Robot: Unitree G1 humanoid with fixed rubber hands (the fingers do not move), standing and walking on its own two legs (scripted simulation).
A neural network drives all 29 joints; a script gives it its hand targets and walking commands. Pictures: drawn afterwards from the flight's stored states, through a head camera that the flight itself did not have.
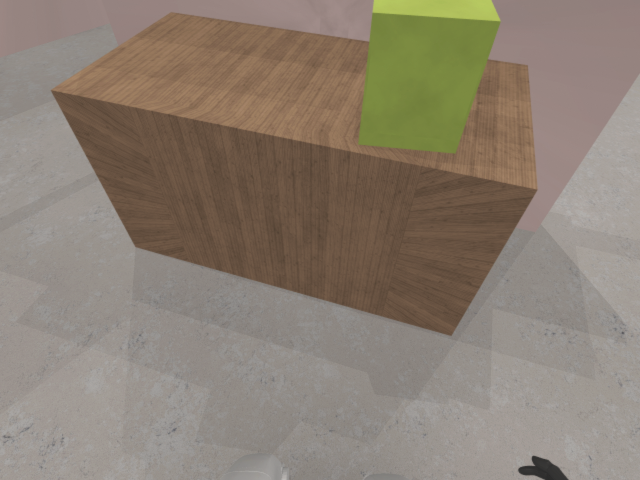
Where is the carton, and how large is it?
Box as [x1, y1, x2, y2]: [358, 0, 500, 152]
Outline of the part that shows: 374,0 358,144 455,152 500,21 491,1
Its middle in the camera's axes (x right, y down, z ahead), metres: +0.22 -0.38 +0.87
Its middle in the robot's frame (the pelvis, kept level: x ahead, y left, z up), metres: +0.92 -0.20 +0.07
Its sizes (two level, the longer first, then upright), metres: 0.226 0.215 0.285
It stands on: a pedestal, 0.67 m high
